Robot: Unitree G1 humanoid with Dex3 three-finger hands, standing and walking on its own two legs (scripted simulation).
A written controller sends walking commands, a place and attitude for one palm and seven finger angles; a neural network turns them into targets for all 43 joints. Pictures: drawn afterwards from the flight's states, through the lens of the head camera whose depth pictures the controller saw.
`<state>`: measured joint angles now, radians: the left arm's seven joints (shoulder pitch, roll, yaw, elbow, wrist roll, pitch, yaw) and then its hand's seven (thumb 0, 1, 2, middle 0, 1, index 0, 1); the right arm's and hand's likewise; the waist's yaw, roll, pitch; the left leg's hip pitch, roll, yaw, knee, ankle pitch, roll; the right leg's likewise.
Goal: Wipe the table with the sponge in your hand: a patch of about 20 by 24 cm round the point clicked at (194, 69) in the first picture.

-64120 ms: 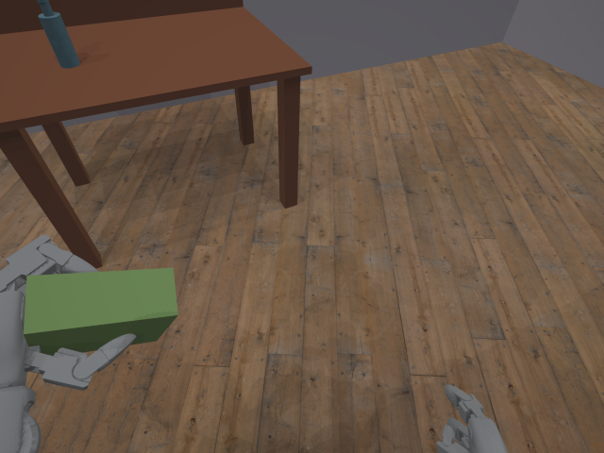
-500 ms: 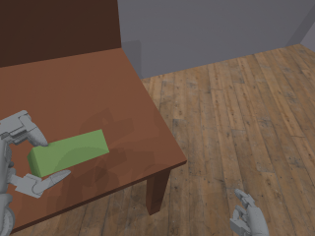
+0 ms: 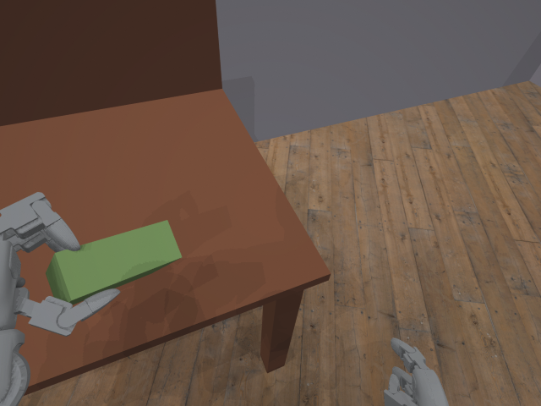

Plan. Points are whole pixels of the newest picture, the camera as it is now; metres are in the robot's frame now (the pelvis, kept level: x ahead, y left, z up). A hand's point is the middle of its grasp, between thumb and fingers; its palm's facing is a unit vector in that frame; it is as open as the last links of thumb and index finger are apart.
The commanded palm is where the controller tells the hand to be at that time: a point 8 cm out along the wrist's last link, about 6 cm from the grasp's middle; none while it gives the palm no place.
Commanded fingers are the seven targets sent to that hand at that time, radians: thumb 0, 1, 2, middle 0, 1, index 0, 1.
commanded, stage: look again from close up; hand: left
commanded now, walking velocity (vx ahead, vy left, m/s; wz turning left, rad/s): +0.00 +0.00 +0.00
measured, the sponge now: (128, 259) +0.26 +0.20 +0.12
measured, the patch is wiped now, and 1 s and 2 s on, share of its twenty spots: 0.95 0.95 0.95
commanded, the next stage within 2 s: come to a stop and stand still in 0.26 s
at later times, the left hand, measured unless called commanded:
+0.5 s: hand (48, 235) +0.27 +0.28 +0.16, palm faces +0.32 -0.85 -0.41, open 8.8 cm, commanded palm +0.19 +0.31 +0.17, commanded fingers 0.00 0.10 1.30 -1.20 -1.60 -1.20 -1.60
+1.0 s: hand (15, 215) +0.26 +0.29 +0.20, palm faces +0.45 -0.81 -0.38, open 8.8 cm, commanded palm +0.17 +0.30 +0.17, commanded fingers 0.00 0.10 1.30 -1.20 -1.60 -1.20 -1.60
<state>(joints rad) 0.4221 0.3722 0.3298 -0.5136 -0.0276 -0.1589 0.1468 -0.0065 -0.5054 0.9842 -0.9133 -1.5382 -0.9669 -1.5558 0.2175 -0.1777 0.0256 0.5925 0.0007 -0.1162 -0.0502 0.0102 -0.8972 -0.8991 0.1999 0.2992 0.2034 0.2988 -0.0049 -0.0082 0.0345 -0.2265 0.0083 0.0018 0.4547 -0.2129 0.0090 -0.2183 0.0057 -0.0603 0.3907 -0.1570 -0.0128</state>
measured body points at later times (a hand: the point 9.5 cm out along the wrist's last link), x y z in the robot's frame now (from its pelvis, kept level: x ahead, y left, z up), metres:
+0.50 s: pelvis +0.03 +0.03 +0.00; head +0.07 +0.08 +0.44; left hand +0.24 +0.32 +0.18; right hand +0.20 -0.20 -0.06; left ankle +0.02 +0.11 -0.74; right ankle +0.03 -0.11 -0.74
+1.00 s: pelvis +0.00 +0.03 -0.01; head +0.04 +0.05 +0.44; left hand +0.23 +0.34 +0.22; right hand +0.18 -0.19 -0.08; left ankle +0.02 +0.11 -0.74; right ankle +0.03 -0.11 -0.74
